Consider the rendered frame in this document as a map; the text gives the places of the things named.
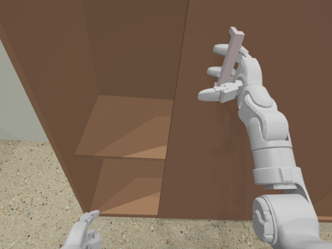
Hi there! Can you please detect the robot right upper arm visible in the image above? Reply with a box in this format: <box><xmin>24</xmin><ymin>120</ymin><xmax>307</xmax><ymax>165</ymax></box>
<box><xmin>253</xmin><ymin>194</ymin><xmax>332</xmax><ymax>249</ymax></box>

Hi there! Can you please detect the right robot forearm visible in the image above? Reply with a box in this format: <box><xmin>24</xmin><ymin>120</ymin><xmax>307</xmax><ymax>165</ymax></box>
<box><xmin>237</xmin><ymin>85</ymin><xmax>320</xmax><ymax>234</ymax></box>

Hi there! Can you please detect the handle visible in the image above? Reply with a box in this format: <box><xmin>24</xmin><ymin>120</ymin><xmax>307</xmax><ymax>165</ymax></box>
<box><xmin>213</xmin><ymin>27</ymin><xmax>245</xmax><ymax>87</ymax></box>

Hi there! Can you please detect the left robot hand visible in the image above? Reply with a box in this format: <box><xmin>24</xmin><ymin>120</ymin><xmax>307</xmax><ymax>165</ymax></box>
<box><xmin>64</xmin><ymin>210</ymin><xmax>103</xmax><ymax>249</ymax></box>

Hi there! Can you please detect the wardrobe door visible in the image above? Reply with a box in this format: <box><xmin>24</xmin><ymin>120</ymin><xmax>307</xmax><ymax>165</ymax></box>
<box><xmin>158</xmin><ymin>0</ymin><xmax>332</xmax><ymax>221</ymax></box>
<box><xmin>312</xmin><ymin>189</ymin><xmax>332</xmax><ymax>216</ymax></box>

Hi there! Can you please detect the right robot hand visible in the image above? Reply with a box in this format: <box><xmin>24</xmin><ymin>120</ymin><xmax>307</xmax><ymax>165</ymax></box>
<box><xmin>198</xmin><ymin>44</ymin><xmax>262</xmax><ymax>103</ymax></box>

